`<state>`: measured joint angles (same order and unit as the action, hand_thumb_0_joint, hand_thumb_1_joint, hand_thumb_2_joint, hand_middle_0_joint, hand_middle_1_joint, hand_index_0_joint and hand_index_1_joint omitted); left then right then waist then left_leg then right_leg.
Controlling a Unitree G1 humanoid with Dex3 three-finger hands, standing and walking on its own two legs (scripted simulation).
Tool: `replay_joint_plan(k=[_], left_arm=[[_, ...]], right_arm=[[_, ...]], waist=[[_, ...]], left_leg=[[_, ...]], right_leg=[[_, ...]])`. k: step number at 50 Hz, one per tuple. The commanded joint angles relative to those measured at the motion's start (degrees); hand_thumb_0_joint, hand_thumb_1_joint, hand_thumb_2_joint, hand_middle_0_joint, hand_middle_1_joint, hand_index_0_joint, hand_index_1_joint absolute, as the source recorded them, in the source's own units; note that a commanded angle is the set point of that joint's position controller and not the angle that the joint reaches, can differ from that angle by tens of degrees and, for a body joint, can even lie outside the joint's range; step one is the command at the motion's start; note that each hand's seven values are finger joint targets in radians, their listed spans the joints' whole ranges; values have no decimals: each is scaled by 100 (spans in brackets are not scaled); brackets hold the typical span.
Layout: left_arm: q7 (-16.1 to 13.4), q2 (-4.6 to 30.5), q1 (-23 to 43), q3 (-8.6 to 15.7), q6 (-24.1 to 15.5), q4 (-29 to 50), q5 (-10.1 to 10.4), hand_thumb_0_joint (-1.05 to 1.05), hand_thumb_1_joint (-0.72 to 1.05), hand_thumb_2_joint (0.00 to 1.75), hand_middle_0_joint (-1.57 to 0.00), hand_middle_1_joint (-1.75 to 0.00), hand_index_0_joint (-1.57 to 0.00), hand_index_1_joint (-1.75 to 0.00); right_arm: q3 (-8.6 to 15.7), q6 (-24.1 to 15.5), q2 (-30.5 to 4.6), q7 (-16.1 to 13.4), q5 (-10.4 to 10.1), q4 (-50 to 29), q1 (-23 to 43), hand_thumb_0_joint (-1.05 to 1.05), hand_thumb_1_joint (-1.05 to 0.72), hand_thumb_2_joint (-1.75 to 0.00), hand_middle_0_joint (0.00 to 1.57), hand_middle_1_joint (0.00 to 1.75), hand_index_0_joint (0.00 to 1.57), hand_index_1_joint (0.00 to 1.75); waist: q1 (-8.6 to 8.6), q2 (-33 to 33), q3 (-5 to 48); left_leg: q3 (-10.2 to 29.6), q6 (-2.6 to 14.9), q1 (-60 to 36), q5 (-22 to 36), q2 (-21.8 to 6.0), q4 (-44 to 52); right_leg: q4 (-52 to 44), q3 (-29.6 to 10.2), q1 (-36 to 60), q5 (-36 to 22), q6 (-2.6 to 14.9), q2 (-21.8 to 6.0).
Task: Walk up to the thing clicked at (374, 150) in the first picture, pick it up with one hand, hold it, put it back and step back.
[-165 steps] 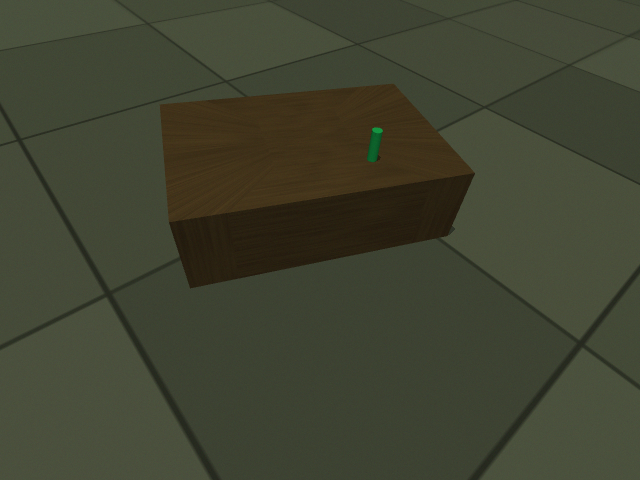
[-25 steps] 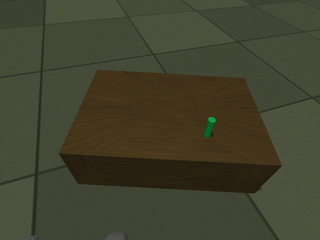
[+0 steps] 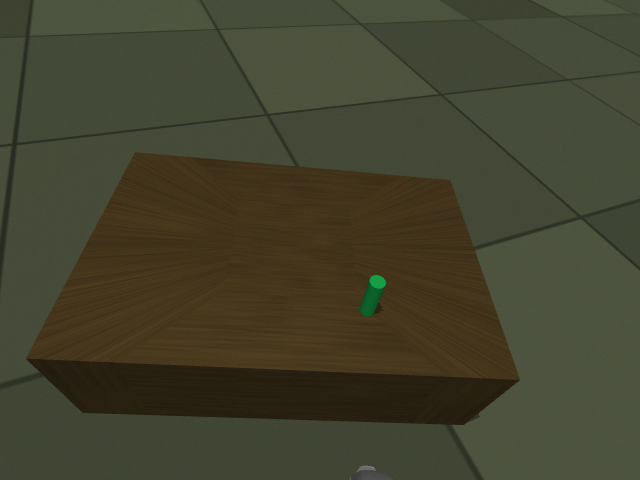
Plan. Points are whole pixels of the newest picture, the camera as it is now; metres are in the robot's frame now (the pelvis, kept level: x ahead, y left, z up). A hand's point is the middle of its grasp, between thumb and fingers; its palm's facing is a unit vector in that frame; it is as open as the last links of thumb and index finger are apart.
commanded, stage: walk up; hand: right
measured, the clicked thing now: (372, 296) +0.61 -0.18 -0.33
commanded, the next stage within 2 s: stand in 1.88 s
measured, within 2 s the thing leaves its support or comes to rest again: neither
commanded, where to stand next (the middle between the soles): +0.13 +0.01 m, yaw +1 degrees
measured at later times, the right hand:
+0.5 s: hand out of the picture +0.16 -0.30 -0.16, palm faces -0.10 +0.91 -0.39, open 7.4 cm
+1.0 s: hand (471, 470) +0.19 -0.25 -0.14, palm faces -0.08 +0.94 -0.33, open 7.4 cm
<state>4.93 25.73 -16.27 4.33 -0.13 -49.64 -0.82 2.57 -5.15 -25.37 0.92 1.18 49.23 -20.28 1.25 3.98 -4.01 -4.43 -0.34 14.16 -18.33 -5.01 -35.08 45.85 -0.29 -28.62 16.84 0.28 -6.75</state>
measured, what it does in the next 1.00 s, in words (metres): steps on the spot: right foot, then left foot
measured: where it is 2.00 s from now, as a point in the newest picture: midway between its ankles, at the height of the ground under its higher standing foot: outside the picture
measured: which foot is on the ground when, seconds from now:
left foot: down 0.00-0.06, up 0.08-0.44, down 0.46-1.00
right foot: up 0.00-0.04, down 0.06-1.00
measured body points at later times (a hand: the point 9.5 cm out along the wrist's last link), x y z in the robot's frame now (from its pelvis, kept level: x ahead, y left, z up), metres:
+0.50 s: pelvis +0.05 -0.03 -0.02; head +0.10 -0.03 +0.43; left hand +0.12 +0.31 -0.13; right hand +0.17 -0.35 -0.14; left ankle +0.08 +0.10 -0.73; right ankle +0.12 -0.17 -0.72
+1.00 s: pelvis +0.07 -0.01 +0.01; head +0.09 +0.00 +0.46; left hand +0.12 +0.31 -0.12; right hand +0.19 -0.30 -0.12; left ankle +0.08 +0.10 -0.72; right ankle +0.10 -0.15 -0.72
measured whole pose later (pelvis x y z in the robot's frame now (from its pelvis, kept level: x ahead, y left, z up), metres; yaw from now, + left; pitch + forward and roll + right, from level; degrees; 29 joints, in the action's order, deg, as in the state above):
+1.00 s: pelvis +0.07 -0.01 +0.01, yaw +3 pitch -2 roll -1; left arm -0.7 22.9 -8.2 -0.2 -2.3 -62.9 0.0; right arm 0.8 0.8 -19.9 1.7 0.3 61.4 -4.1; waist -1.1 0.0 -4.1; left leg -3.5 1.0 14.3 -16.5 -1.3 -32.7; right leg 30.7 0.7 -13.9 14.8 -2.0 -2.2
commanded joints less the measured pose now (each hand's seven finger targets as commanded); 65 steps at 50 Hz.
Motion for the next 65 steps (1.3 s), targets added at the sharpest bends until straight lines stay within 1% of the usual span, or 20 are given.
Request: replay_joint_plan(k=[1,2,3,4,5,10,17,21,23,24,25,26,31,32,34,35,37,40,45,65], left_arm=[[-223,885,-446,280,-277,4,8,0,90,90,-20,-30,-20,-30],[-298,994,-695,329,-334,-104,-8,0,90,90,-20,-30,-20,-30],[-374,1424,-815,429,-404,-114,-60,0,90,90,-20,-30,-20,-30],[-429,1802,-629,428,-444,130,-55,0,90,90,-20,-30,-20,-30],[-431,1924,-361,420,-412,151,-4,0,90,90,-20,-30,-20,-30],[-577,1420,192,230,-458,108,13,0,90,90,-20,-30,-20,-30],[-741,1555,313,233,-422,170,30,0,90,90,-20,-30,-20,-30],[-770,1581,633,191,-344,165,10,0,90,90,-20,-30,-20,-30],[-747,1278,680,54,-287,129,32,0,90,90,-20,-30,-20,-30],[-721,878,565,-49,-256,136,88,0,90,90,-20,-30,-20,-30],[-797,1037,698,17,-222,11,117,0,90,90,-20,-30,-20,-30],[-800,1195,768,36,-217,-83,66,0,90,90,-20,-30,-20,-30],[-714,816,38,-22,-375,-638,81,0,90,90,-20,-30,-20,-30],[-729,952,135,23,-412,-645,17,0,90,90,-20,-30,-20,-30],[-714,1603,689,116,-417,-494,-40,0,90,90,-20,-30,-20,-30],[-686,1518,1013,59,-408,-447,-31,0,90,90,-20,-30,-20,-30],[-650,1184,1209,-98,-361,-443,4,0,90,90,-20,-30,-20,-30],[-615,903,832,-165,-343,-723,43,0,90,90,-20,-30,-20,-30],[-630,1006,895,-172,-396,-933,95,0,90,90,-20,-30,-20,-30],[-639,862,1475,-220,-305,-1243,24,0,90,90,-20,-30,-20,-30]], right_arm=[[332,71,-1321,-77,-55,-407,531,0,-90,-90,20,30,20,30],[227,138,-1021,-97,-52,-362,358,0,-90,-90,20,30,20,30],[76,166,-514,-106,-90,-389,45,0,-90,-90,20,30,20,30],[26,239,-488,-154,-107,-409,-2,0,-90,-90,20,30,20,30],[230,286,-1069,-217,-95,-304,285,0,-90,-90,20,30,20,30],[246,384,-1008,-158,-80,249,5,0,-90,-90,20,30,20,30],[340,586,-962,-60,3,42,707,0,-90,-90,20,30,20,30],[385,573,-882,6,-8,101,661,0,-90,-90,20,30,20,30],[426,489,-985,-24,42,263,381,0,-90,-90,20,30,20,30],[514,449,-1413,-45,127,171,576,0,-90,-90,20,30,20,30],[551,478,-1729,-17,18,78,936,0,-90,-90,20,30,20,30],[534,485,-1564,4,39,74,1017,0,-90,-90,20,30,20,30],[276,510,-1113,-58,-57,106,1678,0,-90,-90,20,30,20,30],[180,515,-864,-52,-84,112,1607,0,-90,-90,20,30,20,30],[173,535,-806,-78,-94,217,1452,0,-90,-90,20,30,20,30],[215,541,-884,-85,-73,394,1356,0,-90,-90,20,30,20,30],[248,478,-1025,-51,-58,524,1416,0,-90,-90,20,30,20,30],[194,401,-1126,-18,-44,547,1708,0,-90,-90,20,30,20,30],[118,416,-919,-44,-69,743,1927,0,-90,-90,20,30,20,30],[157,489,-768,-13,-77,1150,2156,0,-90,-90,20,30,20,30]], waist=[[-365,-1239,264],[-484,-563,465],[-487,865,538],[-448,1152,539],[-470,642,390],[-208,551,470],[-251,610,644],[-63,606,752],[117,62,839],[17,-1313,861],[54,-1845,678],[82,-1505,521],[-430,-1359,658],[-422,-1002,726],[-132,95,554],[17,-26,352],[79,-530,252],[-214,-652,401],[-193,-719,557],[-102,-362,708]], left_leg=[[378,891,1231,78,-471,317],[173,738,1387,21,-257,-624],[-162,449,1949,-683,185,-2054],[305,239,2370,-1391,435,-2624],[687,238,2193,-1556,208,-2993],[677,190,1569,-745,-28,-2296],[472,161,1273,-666,74,-1754],[217,228,646,-454,304,-889],[447,354,-212,-125,323,274],[2245,743,-413,-101,-755,920],[2956,1435,207,-484,-1384,1248],[2920,1622,471,-533,-1403,1284],[1288,896,604,1019,-545,98],[1188,673,945,957,-479,-97],[612,246,896,-579,190,-596],[592,239,487,-817,182,-510],[1050,416,-67,-678,-60,527],[1932,898,175,-484,-895,1290],[901,344,-18,855,-244,955],[530,192,-943,1167,-228,1625]], right_leg=[[-1037,724,1739,-607,-8,631],[-1400,528,2221,-404,2,643],[-2158,-1093,2455,-26,267,-446],[-2933,-3108,2136,457,911,-1632],[-2882,-3280,1755,621,1418,-1810],[-2063,-1286,1372,-1085,1050,-963],[-1697,-1292,1317,-2662,1272,-1365],[-1314,-894,944,-1839,1089,-1110],[-525,-522,360,-1079,703,-745],[369,58,-363,-115,225,-32],[754,384,-237,1775,140,471],[1005,100,-98,1992,127,383],[-1311,367,1443,-10,65,570],[-1500,-71,1900,-286,148,374],[-2180,-1970,1270,411,900,-952],[-2176,-1891,781,667,965,-995],[-1872,-919,229,693,459,-336],[-1155,63,963,421,72,467],[-1816,-379,1618,-1272,199,15],[-2628,-479,1887,-1608,59,-139]])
